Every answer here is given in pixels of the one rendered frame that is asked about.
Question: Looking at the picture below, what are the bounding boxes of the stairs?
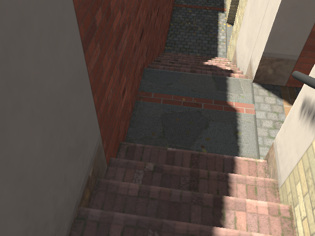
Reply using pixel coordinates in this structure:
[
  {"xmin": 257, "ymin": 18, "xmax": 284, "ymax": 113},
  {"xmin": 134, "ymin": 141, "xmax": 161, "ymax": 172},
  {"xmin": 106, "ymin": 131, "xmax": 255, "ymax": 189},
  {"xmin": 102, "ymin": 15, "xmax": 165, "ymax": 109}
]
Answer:
[
  {"xmin": 148, "ymin": 51, "xmax": 248, "ymax": 79},
  {"xmin": 70, "ymin": 142, "xmax": 296, "ymax": 236}
]

